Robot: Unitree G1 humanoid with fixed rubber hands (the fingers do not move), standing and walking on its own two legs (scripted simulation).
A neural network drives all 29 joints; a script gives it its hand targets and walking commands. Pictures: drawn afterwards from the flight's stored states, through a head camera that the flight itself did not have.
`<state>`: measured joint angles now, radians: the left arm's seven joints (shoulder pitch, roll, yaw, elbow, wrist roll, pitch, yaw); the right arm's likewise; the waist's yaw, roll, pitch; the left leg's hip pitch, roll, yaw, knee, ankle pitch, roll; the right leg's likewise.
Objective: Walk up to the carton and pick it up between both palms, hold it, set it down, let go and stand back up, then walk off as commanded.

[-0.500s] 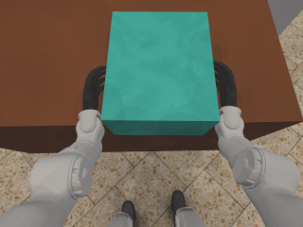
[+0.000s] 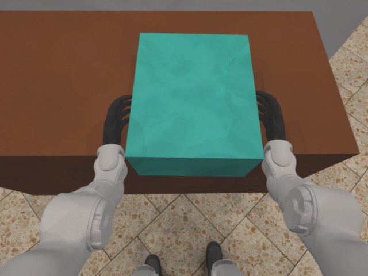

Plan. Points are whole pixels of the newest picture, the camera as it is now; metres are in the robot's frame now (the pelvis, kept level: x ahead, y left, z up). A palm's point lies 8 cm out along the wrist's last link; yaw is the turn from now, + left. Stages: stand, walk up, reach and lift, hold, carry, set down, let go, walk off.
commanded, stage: reach and lift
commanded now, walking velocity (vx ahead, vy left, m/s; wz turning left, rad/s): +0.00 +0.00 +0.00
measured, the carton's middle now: (192, 105) +0.50 -0.02 -0.04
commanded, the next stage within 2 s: none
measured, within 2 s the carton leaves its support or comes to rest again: leaves its support in 0.44 s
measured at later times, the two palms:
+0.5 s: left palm (110, 158) +0.36 +0.15 -0.01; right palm (280, 146) +0.37 -0.20 +0.00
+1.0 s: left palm (59, 105) +0.39 +0.18 +0.15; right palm (305, 92) +0.40 -0.17 +0.16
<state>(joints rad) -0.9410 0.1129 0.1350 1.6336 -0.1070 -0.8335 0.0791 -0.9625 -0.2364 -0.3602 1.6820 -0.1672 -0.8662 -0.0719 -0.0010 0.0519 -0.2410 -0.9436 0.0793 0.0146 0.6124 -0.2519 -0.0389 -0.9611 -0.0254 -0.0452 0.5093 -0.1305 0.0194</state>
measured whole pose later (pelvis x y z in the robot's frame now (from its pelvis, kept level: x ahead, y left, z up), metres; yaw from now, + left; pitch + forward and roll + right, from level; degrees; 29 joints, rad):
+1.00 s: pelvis -0.02 +0.00 +0.03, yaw +4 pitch +8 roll -1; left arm -0.90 0.15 0.06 1.26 -0.12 -0.15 0.11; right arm -0.83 -0.18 -0.17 1.10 0.07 -0.04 -0.11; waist -0.03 0.01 -0.18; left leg -0.39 0.03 -0.05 0.45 -0.20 -0.03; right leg -0.40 -0.04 -0.04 0.38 -0.11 0.03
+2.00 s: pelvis -0.02 +0.01 +0.04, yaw +3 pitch -4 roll +0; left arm -0.54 -0.01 0.29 0.33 0.23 0.46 -0.02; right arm -0.59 -0.09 -0.15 0.58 0.07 0.24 -0.11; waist -0.05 -0.02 -0.03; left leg -0.07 0.02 -0.04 0.32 -0.17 -0.02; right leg -0.10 -0.04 -0.03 0.27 -0.10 0.04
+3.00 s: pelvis -0.02 +0.00 +0.04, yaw +5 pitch -8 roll -1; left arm -0.50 -0.01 0.28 0.09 0.27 0.66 -0.06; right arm -0.60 -0.10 -0.09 0.45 0.15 0.35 -0.13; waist -0.06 -0.04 -0.01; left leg -0.02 0.02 -0.07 0.33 -0.18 -0.03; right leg -0.02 -0.04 -0.05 0.26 -0.11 0.03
